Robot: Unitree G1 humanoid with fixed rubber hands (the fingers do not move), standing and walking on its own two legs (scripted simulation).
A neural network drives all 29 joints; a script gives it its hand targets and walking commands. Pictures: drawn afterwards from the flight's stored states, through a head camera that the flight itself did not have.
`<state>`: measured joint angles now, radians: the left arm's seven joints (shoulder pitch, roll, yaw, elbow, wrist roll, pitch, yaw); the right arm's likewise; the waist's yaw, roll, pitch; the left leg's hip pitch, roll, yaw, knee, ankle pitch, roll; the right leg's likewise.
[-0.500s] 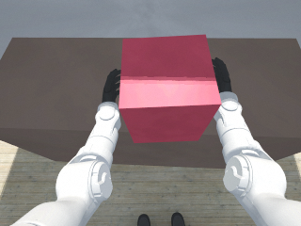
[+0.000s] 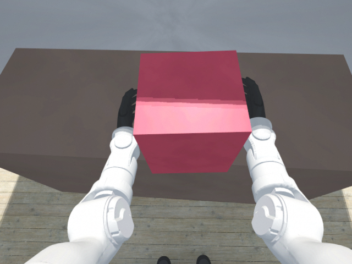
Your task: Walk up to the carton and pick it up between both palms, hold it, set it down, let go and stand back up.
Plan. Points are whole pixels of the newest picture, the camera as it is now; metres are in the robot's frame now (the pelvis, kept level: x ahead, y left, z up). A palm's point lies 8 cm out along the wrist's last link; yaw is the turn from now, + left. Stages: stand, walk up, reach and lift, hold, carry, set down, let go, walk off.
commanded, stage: reach and lift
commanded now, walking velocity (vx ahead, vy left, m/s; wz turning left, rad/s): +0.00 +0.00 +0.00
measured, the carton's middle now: (188, 119) +0.44 -0.03 -0.01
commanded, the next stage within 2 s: none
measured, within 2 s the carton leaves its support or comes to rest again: leaves its support in 0.34 s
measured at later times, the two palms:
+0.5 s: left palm (107, 124) +0.41 +0.16 +0.04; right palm (243, 101) +0.43 -0.14 +0.07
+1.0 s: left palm (104, 117) +0.38 +0.13 +0.11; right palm (268, 102) +0.39 -0.17 +0.12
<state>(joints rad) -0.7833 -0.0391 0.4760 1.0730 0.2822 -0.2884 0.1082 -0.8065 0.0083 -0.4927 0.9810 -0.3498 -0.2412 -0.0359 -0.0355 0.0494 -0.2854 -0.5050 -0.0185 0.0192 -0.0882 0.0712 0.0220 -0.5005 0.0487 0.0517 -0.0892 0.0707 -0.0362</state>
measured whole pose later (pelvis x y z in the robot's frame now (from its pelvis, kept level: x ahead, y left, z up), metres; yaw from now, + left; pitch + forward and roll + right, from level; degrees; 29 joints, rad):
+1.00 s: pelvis -0.02 +0.00 +0.01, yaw +2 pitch +10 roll +0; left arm -0.70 -0.10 0.45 0.66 0.31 0.24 0.03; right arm -0.76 0.01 -0.34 0.77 -0.24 0.16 -0.04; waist -0.06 0.04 -0.15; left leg -0.14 -0.02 -0.02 -0.09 0.06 0.02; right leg -0.13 0.05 0.02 -0.09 0.04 -0.04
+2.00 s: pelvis -0.04 +0.02 +0.01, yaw +2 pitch -1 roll +0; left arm -0.58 -0.08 0.29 -0.08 0.30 0.86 -0.03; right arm -0.62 -0.04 -0.05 0.23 0.11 0.57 -0.19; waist -0.09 0.03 0.00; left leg 0.06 -0.05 -0.01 -0.09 0.06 0.05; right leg 0.04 0.02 0.02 -0.03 0.01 0.00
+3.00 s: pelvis -0.03 +0.00 +0.01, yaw +1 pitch -5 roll +0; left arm -0.47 -0.08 0.30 -0.21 0.30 0.90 -0.07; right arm -0.55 -0.05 0.04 0.15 0.18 0.57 -0.25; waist -0.08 0.01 0.06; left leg 0.14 -0.03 0.00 -0.09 0.03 0.02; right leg 0.15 0.04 0.04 -0.09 0.02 -0.02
